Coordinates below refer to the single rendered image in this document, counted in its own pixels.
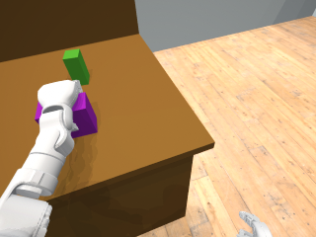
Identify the robot left hand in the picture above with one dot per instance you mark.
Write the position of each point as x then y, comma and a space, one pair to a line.
64, 92

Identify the left robot forearm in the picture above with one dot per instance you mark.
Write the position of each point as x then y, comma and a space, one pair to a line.
38, 176

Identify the robot left upper arm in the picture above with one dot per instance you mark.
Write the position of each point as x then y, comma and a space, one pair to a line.
24, 217

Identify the sponge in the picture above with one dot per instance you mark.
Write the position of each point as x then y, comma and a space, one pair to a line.
82, 114

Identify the robot right hand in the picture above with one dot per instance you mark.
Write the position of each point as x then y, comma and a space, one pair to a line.
259, 229

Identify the table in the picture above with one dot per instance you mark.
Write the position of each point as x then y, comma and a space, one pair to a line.
131, 176

